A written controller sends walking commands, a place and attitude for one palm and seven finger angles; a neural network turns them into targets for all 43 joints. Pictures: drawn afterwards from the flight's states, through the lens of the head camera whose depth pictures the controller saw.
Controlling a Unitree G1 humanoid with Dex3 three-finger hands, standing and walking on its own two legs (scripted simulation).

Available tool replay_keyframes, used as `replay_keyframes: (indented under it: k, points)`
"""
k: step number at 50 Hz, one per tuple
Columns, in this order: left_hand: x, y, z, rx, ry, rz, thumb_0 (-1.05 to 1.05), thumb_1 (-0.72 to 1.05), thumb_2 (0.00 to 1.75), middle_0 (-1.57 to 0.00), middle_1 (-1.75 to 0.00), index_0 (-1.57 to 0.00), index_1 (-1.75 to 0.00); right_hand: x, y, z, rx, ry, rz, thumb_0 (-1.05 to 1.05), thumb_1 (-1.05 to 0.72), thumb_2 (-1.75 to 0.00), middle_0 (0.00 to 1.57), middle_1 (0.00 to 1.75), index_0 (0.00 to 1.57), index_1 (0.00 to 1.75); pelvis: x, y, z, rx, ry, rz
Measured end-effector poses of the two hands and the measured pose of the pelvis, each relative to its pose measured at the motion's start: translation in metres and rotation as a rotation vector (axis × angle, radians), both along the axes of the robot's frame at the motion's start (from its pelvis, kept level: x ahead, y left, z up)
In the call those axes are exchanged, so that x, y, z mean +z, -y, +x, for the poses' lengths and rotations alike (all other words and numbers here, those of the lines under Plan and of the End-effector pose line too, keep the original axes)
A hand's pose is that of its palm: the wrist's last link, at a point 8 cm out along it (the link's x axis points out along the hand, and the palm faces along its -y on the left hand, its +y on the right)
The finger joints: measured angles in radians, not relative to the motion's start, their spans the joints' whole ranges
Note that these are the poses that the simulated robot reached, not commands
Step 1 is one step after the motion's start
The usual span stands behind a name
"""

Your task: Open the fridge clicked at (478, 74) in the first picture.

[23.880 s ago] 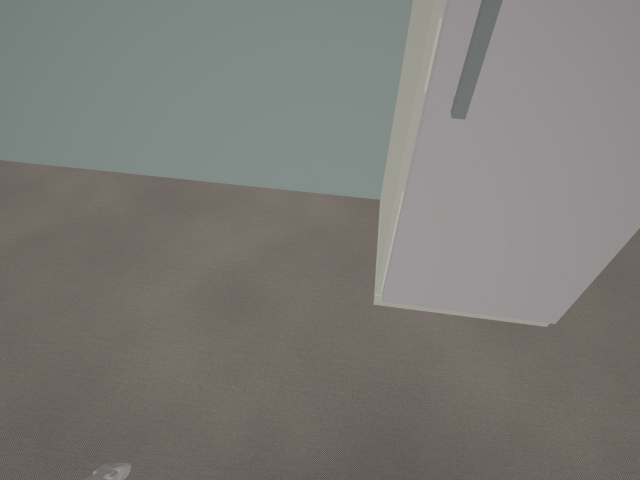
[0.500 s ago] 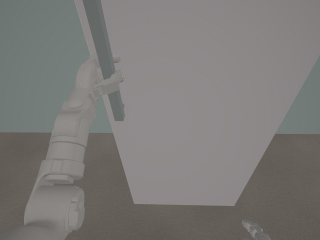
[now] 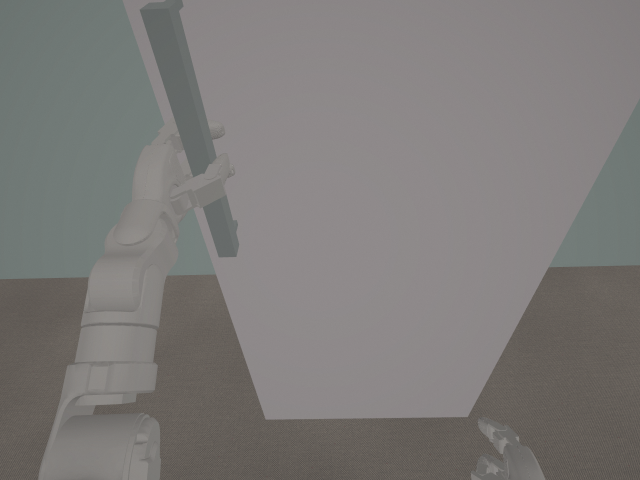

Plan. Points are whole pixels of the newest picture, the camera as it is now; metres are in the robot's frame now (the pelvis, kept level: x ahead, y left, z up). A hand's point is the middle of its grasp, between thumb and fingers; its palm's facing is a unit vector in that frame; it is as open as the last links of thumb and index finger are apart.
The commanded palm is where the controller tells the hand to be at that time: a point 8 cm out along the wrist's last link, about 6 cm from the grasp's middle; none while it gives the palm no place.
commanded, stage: pull the door a little, standing still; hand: left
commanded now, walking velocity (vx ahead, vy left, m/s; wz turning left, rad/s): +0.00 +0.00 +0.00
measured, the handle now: (206, 147) +0.44 +0.16 +0.24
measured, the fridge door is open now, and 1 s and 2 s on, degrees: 0 14 42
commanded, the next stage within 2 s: walk backward, drawing the door open in 0.54 s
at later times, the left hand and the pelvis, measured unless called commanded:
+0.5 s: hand (213, 194) +0.36 +0.14 +0.22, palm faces +0.02 -1.00 -0.03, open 6.5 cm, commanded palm +0.29 +0.19 +0.22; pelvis +0.04 +0.00 +0.00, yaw -1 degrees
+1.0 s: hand (218, 257) +0.27 +0.11 +0.21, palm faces +0.27 -0.92 -0.28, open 7.5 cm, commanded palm +0.23 +0.16 +0.22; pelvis +0.03 -0.05 -0.01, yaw +3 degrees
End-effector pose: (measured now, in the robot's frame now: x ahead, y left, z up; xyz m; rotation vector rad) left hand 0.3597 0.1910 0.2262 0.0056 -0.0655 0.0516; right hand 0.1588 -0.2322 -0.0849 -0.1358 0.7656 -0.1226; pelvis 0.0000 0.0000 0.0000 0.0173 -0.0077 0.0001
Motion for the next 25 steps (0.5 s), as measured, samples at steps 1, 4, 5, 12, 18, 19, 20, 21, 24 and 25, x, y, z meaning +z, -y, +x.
replay_keyframes:
  k: [1,4,5,12,18,19,20,21,24,25]
  points:
    - [0.000,0.000,0.000,0.000,0.000,0.000,-0.01,0.70,0.75,-0.32,-1.40,-0.28,-1.36,0.001,0.000,0.003,0.002,0.004,0.001,0.02,-0.90,-0.90,0.20,0.30,0.20,0.30,0.000,0.000,0.002,-0.001,-0.001,0.001]
    - [0.000,0.000,0.000,-0.004,0.001,0.001,-0.01,0.70,0.74,-0.32,-1.40,-0.28,-1.36,0.003,-0.001,0.014,0.009,0.012,0.000,0.02,-0.90,-0.90,0.20,0.30,0.20,0.30,0.000,0.000,0.006,0.000,-0.005,0.002]
    - [0.000,-0.001,0.000,-0.006,0.000,0.000,-0.01,0.70,0.74,-0.33,-1.40,-0.28,-1.36,0.003,-0.002,0.017,0.012,0.013,-0.002,0.01,-0.90,-0.90,0.20,0.30,0.20,0.30,0.000,0.000,0.008,0.001,-0.005,0.002]
    - [0.000,-0.001,0.000,-0.009,-0.004,-0.001,-0.01,0.69,0.75,-0.33,-1.38,-0.29,-1.35,0.007,-0.004,0.034,0.032,0.022,-0.002,0.01,-0.90,-0.90,0.20,0.30,0.20,0.30,-0.001,0.001,0.014,0.006,-0.012,0.003]
    - [0.000,0.000,-0.003,-0.008,0.005,0.013,-0.01,0.70,0.75,-0.32,-1.39,-0.26,-1.36,0.010,-0.005,0.044,0.027,0.042,0.019,0.01,-0.90,-0.90,0.20,0.30,0.20,0.30,0.000,0.002,0.023,-0.003,-0.023,0.004]
    - [0.000,0.000,-0.005,-0.009,0.009,0.016,-0.02,0.70,0.75,-0.32,-1.39,-0.26,-1.36,0.011,-0.005,0.045,0.027,0.043,0.021,0.01,-0.90,-0.90,0.20,0.30,0.20,0.30,0.000,0.002,0.025,-0.005,-0.025,0.004]
    - [-0.001,0.000,-0.006,-0.012,0.013,0.018,-0.02,0.70,0.75,-0.32,-1.39,-0.25,-1.36,0.011,-0.005,0.047,0.027,0.044,0.023,0.01,-0.90,-0.90,0.20,0.30,0.20,0.30,0.000,0.002,0.027,-0.007,-0.027,0.004]
    - [-0.001,0.000,-0.009,-0.015,0.017,0.021,-0.02,0.70,0.74,-0.32,-1.38,-0.24,-1.35,0.012,-0.005,0.048,0.027,0.044,0.025,0.01,-0.90,-0.90,0.20,0.30,0.20,0.30,0.001,0.003,0.030,-0.009,-0.029,0.004]
    - [-0.002,0.001,-0.018,-0.027,0.031,0.028,-0.02,0.70,0.73,-0.31,-1.37,-0.23,-1.34,0.014,-0.004,0.054,0.026,0.046,0.030,0.02,-0.90,-0.90,0.20,0.30,0.20,0.30,0.002,0.003,0.037,-0.017,-0.034,0.003]
    - [-0.002,0.002,-0.022,-0.031,0.037,0.030,-0.02,0.69,0.73,-0.31,-1.37,-0.22,-1.34,0.014,-0.004,0.056,0.027,0.048,0.033,0.02,-0.90,-0.90,0.20,0.30,0.20,0.30,0.002,0.003,0.040,-0.021,-0.036,0.002]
